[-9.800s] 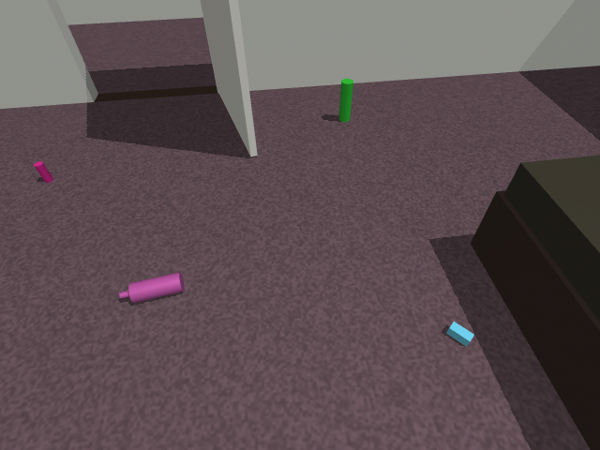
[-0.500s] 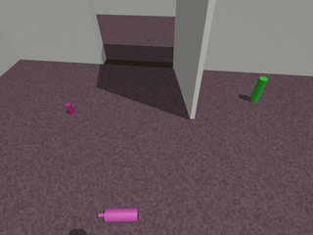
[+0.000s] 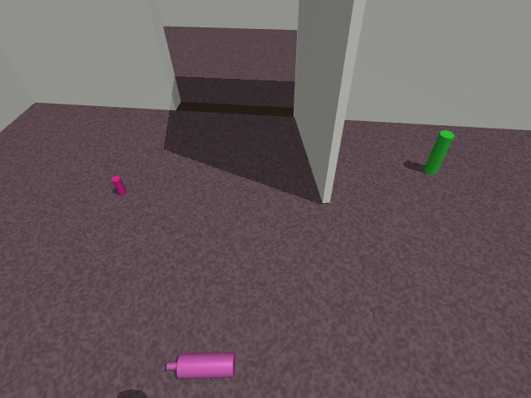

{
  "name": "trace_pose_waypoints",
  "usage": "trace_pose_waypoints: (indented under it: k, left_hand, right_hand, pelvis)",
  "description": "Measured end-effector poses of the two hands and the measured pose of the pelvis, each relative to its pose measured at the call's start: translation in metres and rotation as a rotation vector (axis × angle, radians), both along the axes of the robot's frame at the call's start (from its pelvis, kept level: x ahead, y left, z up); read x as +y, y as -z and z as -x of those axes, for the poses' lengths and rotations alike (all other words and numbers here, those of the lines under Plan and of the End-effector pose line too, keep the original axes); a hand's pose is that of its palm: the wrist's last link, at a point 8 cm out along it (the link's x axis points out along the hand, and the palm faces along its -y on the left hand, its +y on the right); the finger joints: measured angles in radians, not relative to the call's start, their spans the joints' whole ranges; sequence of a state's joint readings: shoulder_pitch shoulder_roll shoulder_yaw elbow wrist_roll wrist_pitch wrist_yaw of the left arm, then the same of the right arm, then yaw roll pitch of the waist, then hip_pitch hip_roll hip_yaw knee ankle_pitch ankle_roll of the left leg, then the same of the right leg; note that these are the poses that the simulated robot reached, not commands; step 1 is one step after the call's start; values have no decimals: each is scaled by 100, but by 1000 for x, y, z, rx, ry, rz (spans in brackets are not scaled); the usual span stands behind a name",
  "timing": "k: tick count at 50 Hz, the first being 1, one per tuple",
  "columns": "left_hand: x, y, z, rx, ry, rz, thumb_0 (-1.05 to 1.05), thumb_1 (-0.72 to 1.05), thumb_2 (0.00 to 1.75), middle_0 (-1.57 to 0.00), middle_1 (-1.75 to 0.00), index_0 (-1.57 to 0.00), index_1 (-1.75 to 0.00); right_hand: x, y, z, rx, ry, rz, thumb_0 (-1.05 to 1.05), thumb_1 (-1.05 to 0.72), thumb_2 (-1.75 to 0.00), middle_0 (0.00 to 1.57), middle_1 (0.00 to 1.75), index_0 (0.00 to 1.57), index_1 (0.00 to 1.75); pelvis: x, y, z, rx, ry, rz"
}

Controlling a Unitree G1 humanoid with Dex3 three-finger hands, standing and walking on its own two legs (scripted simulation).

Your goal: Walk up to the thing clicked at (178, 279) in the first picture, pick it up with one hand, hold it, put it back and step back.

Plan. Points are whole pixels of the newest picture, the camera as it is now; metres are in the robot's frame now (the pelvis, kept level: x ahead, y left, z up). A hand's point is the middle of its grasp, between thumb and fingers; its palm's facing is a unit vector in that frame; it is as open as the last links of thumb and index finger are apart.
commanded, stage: stand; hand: left
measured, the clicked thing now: (200, 365) +0.40 +0.27 -0.74
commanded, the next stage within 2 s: walk up in 0.52 s
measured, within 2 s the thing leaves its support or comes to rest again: neither
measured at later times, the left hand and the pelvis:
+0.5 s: hand out of the picture +0.07 +0.25 -0.16, palm faces -0.04 -0.94 -0.35, open 7.4 cm; pelvis +0.00 +0.00 +0.00, yaw +0 degrees
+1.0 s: hand out of the picture +0.05 +0.31 -0.18, palm faces -0.05 -0.94 -0.35, open 7.4 cm; pelvis -0.09 +0.05 -0.02, yaw -1 degrees
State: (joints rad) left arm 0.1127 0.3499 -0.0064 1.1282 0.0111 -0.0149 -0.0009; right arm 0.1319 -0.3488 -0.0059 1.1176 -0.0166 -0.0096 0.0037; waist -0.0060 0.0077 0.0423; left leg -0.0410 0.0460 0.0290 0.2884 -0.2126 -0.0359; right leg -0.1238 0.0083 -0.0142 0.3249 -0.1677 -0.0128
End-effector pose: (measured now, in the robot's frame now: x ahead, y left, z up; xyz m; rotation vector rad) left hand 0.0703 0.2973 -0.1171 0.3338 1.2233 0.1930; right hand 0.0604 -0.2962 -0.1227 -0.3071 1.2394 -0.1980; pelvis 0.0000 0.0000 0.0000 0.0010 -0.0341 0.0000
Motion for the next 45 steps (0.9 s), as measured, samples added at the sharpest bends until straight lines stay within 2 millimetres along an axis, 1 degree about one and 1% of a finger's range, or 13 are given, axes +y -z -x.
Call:
trace_pose_waypoints:
  k: [16,26,29,34,37,39,41,43,45]
  left_hand:
    - [0,1,5,16,-6,1,1,91,90,-21,-30,-20,-30]
    - [0,1,4,17,-4,0,1,91,90,-21,-30,-20,-30]
    - [3,2,3,3,-27,-2,1,91,90,-21,-30,-20,-30]
    - [15,5,4,-18,-29,-22,1,91,90,-21,-30,-20,-30]
    - [25,9,4,-28,3,-33,1,91,90,-21,-30,-20,-30]
    - [33,14,2,-42,26,-35,1,90,90,-21,-30,-20,-30]
    - [42,22,-1,-63,42,-29,1,90,90,-21,-30,-20,-30]
    - [51,31,-3,-88,45,-15,1,90,90,-21,-30,-20,-30]
    - [55,34,0,-96,43,-9,1,91,90,-21,-30,-20,-30]
  right_hand:
    - [0,1,5,19,0,-2,1,-91,-90,20,30,20,30]
    - [1,2,3,19,-3,-3,1,-91,-90,20,30,20,30]
    - [-1,4,2,23,4,0,1,-91,-90,20,30,20,30]
    - [-5,5,4,17,6,29,1,-91,-90,20,30,20,30]
    - [-2,3,12,9,11,54,0,-91,-90,20,30,20,30]
    - [1,2,22,5,13,73,0,-91,-90,20,30,20,30]
    - [6,2,36,10,9,98,0,-91,-90,20,30,20,30]
    - [13,5,54,28,4,124,0,-91,-90,20,30,20,30]
    - [22,3,74,62,10,122,0,-91,-90,20,30,20,30]
  pelvis:
    - [0,0,1,3,0,-1]
    - [0,0,0,5,-2,0]
    - [0,3,6,9,0,2]
    - [6,9,27,9,3,1]
    - [16,12,40,15,8,-8]
    - [24,17,49,21,7,-5]
    - [34,23,57,24,3,1]
    - [44,31,67,19,-2,1]
    - [48,29,75,6,5,0]
